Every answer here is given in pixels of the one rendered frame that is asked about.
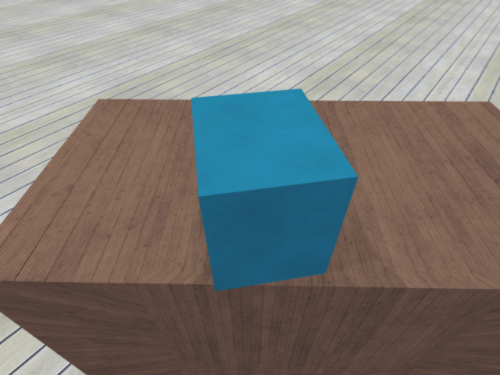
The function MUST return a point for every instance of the carton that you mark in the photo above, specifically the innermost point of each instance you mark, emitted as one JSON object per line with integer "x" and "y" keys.
{"x": 273, "y": 186}

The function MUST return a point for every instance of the pedestal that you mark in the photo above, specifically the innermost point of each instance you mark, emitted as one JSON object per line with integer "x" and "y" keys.
{"x": 104, "y": 258}

